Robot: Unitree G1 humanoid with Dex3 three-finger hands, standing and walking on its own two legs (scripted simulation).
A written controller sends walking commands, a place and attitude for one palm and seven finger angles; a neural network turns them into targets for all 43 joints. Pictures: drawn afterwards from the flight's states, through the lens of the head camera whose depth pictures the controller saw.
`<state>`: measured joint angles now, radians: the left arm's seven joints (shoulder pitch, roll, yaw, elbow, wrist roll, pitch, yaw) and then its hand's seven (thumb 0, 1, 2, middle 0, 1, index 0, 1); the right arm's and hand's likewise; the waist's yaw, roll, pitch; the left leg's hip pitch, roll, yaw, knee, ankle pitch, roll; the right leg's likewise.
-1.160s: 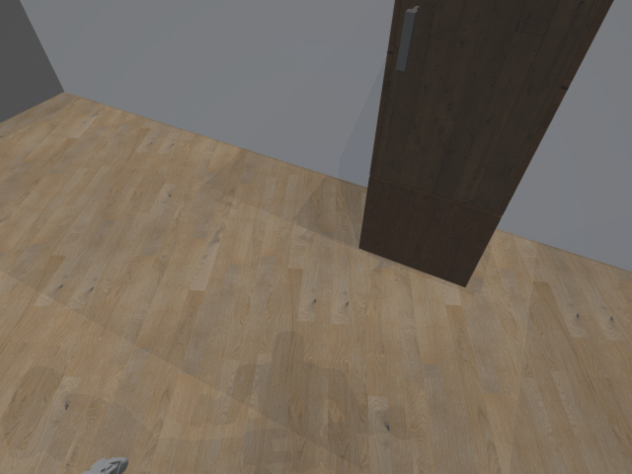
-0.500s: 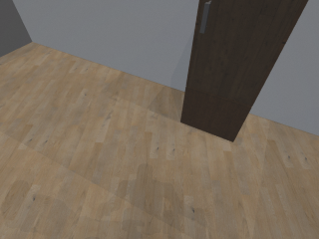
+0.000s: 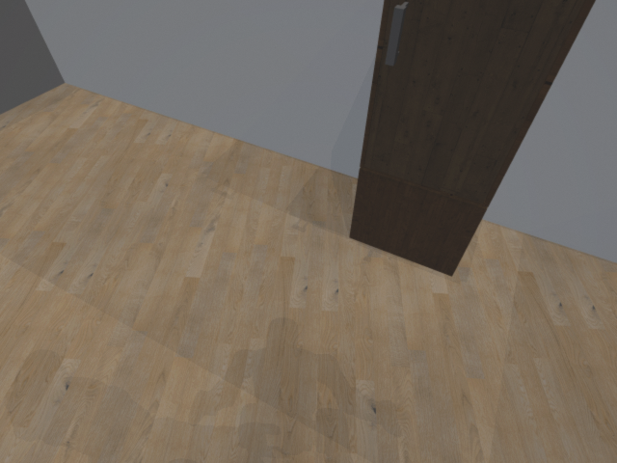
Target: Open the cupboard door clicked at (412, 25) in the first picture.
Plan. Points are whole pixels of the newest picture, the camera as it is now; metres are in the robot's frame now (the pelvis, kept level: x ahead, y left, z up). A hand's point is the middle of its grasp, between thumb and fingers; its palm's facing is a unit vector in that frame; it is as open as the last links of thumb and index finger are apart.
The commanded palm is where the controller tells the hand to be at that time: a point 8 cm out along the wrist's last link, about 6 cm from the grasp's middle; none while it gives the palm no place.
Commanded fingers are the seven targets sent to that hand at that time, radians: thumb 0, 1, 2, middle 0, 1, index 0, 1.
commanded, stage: look at it before walking up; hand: left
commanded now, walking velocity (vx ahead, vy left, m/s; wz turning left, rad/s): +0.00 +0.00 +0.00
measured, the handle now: (398, 33) +1.08 -0.16 +0.11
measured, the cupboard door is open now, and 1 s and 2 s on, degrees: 0 0 0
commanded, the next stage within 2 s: walk to a spot facing it in 0.28 s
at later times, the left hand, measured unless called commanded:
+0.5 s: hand out of the picture +0.08 +0.23 -0.16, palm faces -0.01 -0.95 -0.33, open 7.4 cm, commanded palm none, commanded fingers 0.00 0.90 0.90 -0.20 -0.30 -0.20 -0.30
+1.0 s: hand (207, 424) +0.21 +0.18 -0.18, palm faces -0.05 -0.98 -0.17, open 7.4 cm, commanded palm none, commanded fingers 0.00 0.90 0.90 -0.20 -0.30 -0.20 -0.30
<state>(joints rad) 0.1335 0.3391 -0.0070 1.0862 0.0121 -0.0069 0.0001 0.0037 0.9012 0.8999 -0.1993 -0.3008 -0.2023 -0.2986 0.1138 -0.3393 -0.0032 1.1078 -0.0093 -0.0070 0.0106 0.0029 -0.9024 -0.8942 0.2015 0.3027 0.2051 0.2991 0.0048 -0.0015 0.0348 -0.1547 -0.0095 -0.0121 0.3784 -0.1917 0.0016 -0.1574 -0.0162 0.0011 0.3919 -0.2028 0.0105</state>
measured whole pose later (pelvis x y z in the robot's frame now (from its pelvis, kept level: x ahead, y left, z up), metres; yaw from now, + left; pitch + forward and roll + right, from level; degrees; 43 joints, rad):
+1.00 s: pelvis +0.15 +0.00 -0.01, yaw -2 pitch -1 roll +0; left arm 0.18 0.18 0.04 1.04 0.02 -0.01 -0.02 0.01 0.91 0.90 -0.19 -0.30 -0.20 -0.30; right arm 0.51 -0.11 -0.01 1.20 -0.02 -0.05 -0.03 0.00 -0.90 -0.89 0.20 0.30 0.20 0.30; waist -0.03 0.00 0.11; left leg 0.08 0.02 0.07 0.33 -0.40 0.00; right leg -0.52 -0.06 -0.11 0.74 -0.27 -0.03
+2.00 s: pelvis +0.25 +0.00 -0.02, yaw -23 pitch +0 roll -1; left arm 0.20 0.16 0.05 1.02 0.03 0.00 -0.01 0.00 0.91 0.90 -0.19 -0.30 -0.20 -0.30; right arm 0.35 -0.19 -0.05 1.09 -0.02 0.02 -0.01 0.00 -0.91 -0.89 0.20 0.30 0.20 0.30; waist -0.04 0.05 0.02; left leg -0.28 0.12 0.18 0.71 -0.46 -0.01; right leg -0.19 -0.01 -0.11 0.54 -0.32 -0.03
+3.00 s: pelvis +0.50 -0.10 -0.01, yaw -23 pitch -1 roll +1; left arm 0.10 0.12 0.04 1.01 0.02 -0.02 0.04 -0.01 0.92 0.90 -0.20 -0.30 -0.20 -0.30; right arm 0.28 -0.13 -0.05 1.11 0.00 0.04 -0.03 0.00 -0.91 -0.89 0.20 0.30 0.20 0.30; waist -0.02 0.03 0.09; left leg -0.33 0.02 0.06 0.95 -0.56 -0.03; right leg -0.34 -0.08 -0.14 0.55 -0.18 -0.03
